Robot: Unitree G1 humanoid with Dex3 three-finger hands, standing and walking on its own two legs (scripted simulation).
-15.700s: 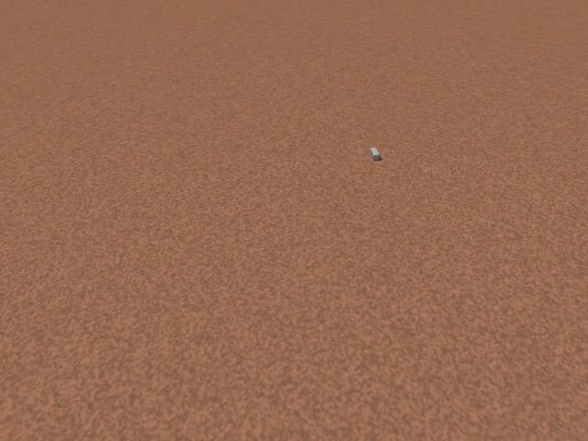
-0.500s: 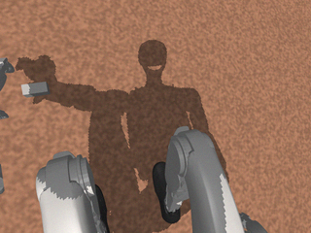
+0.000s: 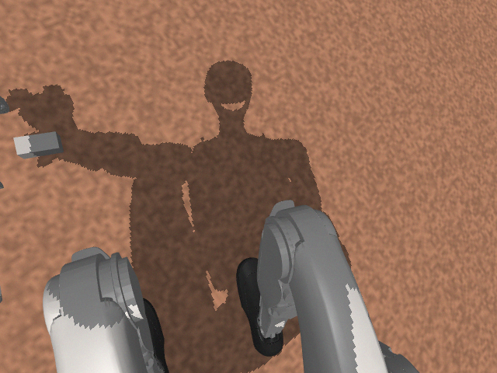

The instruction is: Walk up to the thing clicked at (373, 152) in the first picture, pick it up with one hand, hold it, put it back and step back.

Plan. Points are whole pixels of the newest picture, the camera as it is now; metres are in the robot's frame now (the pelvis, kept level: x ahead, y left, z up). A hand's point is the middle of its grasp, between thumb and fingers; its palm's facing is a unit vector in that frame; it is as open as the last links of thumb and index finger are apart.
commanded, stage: rise first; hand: left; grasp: from above
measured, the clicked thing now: (39, 145) +0.52 +0.29 -0.31
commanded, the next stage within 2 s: approach in 1.30 s
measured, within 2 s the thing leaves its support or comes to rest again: neither
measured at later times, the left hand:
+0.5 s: hand out of the picture +0.47 +0.32 -0.19, palm faces -0.46 -0.08 -0.89, open 12.4 cm
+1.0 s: hand out of the picture +0.47 +0.33 -0.18, palm faces -0.46 -0.07 -0.89, open 12.0 cm
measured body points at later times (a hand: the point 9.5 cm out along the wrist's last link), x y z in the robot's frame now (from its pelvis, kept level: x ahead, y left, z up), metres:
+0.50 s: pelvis +0.00 +0.00 +0.00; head +0.26 +0.09 +0.35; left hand +0.49 +0.32 -0.14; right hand +0.03 -0.27 -0.09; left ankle +0.07 +0.12 -0.29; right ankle +0.11 -0.12 -0.29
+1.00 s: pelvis -0.01 +0.00 +0.00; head +0.25 +0.09 +0.35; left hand +0.49 +0.33 -0.13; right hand +0.03 -0.27 -0.08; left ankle +0.07 +0.12 -0.29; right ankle +0.11 -0.12 -0.29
